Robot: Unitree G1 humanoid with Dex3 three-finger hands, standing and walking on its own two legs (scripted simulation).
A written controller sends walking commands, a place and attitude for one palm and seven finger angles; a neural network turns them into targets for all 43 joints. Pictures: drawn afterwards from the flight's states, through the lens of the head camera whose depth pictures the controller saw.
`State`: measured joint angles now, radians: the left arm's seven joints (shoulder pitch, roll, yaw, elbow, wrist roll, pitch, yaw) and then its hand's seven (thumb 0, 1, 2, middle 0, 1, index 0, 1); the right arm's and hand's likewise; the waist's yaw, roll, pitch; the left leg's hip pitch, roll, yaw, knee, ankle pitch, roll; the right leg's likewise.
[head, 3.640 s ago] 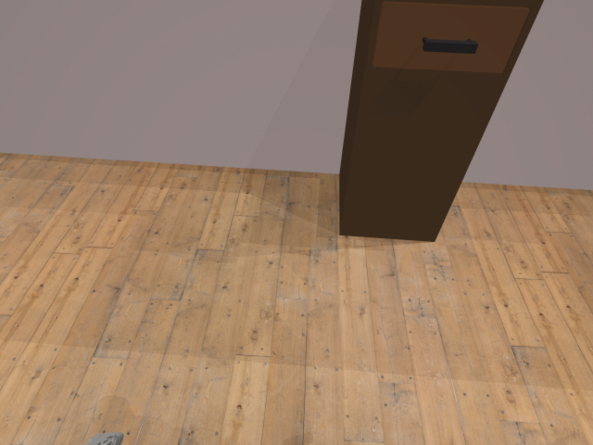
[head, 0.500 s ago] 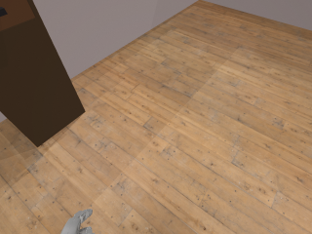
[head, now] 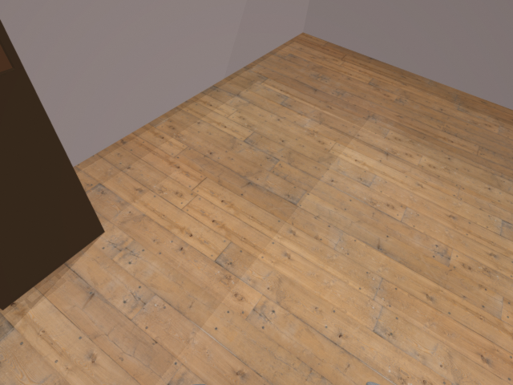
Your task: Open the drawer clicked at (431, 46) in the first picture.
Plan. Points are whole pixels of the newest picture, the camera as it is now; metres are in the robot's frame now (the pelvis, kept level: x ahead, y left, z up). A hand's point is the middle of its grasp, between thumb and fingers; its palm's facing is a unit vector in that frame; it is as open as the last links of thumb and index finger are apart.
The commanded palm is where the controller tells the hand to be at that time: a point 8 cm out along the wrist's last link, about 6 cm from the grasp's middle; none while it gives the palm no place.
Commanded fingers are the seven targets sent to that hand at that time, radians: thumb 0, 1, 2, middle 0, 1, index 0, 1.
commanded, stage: walk to a spot facing it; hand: left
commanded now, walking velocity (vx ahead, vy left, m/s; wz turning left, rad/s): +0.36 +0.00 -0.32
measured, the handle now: out of the picture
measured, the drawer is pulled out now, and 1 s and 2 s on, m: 0.00 0.00 0.00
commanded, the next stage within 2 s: turn to face it in 0.56 s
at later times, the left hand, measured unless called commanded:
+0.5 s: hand (217, 273) +0.36 +0.11 -0.17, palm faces -0.23 -0.96 -0.16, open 7.3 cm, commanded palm none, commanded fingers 0.00 0.90 0.90 -0.20 -0.30 -0.20 -0.30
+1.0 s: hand (212, 250) +0.43 +0.13 -0.19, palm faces -0.02 -0.99 -0.12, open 7.3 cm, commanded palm none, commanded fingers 0.00 0.90 0.90 -0.20 -0.30 -0.20 -0.30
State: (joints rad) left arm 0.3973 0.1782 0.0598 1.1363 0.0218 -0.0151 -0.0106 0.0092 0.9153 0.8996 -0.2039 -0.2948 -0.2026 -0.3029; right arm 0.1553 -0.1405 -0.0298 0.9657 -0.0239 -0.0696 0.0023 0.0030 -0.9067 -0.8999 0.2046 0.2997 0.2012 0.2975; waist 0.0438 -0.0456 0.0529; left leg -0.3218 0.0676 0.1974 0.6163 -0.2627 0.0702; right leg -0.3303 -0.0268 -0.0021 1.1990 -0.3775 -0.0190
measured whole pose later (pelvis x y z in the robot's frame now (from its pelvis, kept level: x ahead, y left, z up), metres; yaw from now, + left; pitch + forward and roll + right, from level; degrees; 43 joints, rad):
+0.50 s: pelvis +0.22 -0.03 -0.01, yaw -11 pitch +0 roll -1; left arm 0.11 0.16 0.07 0.99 0.04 -0.01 -0.04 0.01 0.92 0.90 -0.20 -0.29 -0.20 -0.30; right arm 0.54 -0.09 -0.03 1.16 -0.02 -0.05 -0.02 0.01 -0.91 -0.90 0.20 0.30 0.20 0.30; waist -0.06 0.01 0.08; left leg 0.08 0.12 0.38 0.53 -0.51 -0.04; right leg -0.45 -0.03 -0.18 0.61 -0.21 -0.07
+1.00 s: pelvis +0.39 -0.03 -0.01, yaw -6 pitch -2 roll -3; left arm 0.25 0.16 0.05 1.05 0.01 0.00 0.02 0.00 0.92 0.90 -0.20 -0.30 -0.20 -0.30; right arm 0.20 -0.16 -0.04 0.99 -0.02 0.00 0.01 0.01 -0.91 -0.90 0.20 0.30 0.20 0.30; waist 0.01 -0.03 0.05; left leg -0.43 0.05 0.12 0.68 -0.24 0.07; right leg -0.21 -0.07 -0.19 0.82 -0.53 0.04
